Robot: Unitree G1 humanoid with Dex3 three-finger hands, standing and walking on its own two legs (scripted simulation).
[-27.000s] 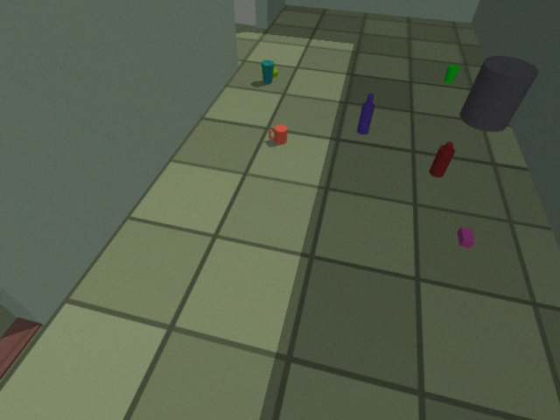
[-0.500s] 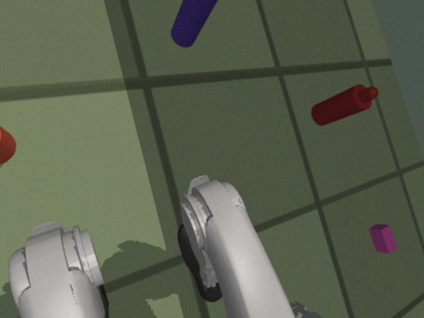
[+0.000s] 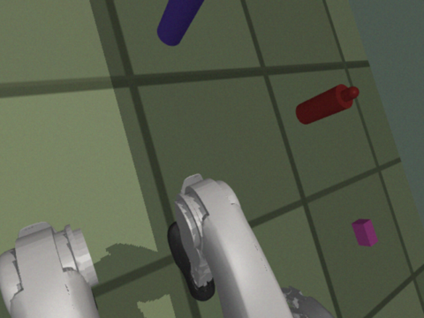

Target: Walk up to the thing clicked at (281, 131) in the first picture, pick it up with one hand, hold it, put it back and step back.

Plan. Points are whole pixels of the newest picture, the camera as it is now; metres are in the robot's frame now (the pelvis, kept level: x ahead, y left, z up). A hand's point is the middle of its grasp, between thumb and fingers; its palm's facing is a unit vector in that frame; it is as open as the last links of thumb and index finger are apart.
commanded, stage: close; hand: left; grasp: from above
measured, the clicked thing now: out of the picture +0.48 +0.30 -0.27
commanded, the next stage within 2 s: settle in 1.38 s
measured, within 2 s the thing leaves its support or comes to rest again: leaves its support in 1.90 s
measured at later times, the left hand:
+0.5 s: hand out of the picture +0.47 +0.29 -0.23, palm faces -0.44 -0.13 -0.89, open 10.9 cm
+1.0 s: hand out of the picture +0.47 +0.29 -0.23, palm faces -0.44 -0.12 -0.89, open 10.7 cm
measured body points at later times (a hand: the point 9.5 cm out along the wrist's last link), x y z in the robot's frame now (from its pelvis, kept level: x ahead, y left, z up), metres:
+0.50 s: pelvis +0.00 +0.00 +0.00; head +0.27 +0.11 +0.34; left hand +0.49 +0.30 -0.18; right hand +0.01 -0.25 -0.06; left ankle +0.06 +0.13 -0.28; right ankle +0.11 -0.13 -0.28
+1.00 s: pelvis -0.01 +0.00 +0.00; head +0.27 +0.11 +0.34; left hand +0.49 +0.30 -0.18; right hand +0.02 -0.25 -0.05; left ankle +0.06 +0.13 -0.28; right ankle +0.11 -0.13 -0.28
